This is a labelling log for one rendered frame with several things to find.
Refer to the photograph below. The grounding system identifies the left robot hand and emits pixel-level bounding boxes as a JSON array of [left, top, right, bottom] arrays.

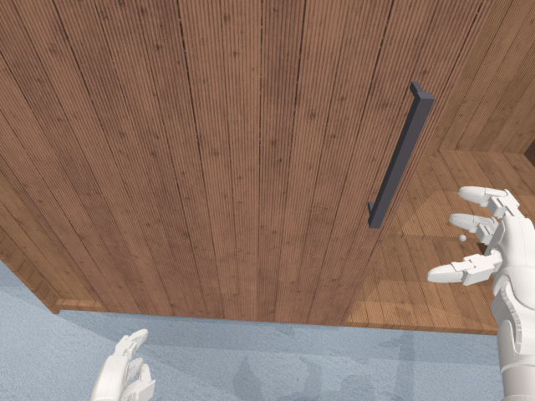
[[90, 329, 155, 401]]

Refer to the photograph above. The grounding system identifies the robot right forearm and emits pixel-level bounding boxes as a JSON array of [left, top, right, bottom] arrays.
[[491, 266, 535, 401]]

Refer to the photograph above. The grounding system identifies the wardrobe door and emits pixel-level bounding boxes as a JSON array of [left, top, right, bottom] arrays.
[[0, 165, 98, 301], [0, 0, 495, 326]]

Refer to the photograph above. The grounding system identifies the handle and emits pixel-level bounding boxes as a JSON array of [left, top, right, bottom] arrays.
[[367, 81, 435, 229]]

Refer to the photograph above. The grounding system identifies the right robot hand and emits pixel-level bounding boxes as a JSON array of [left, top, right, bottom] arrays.
[[427, 186, 535, 286]]

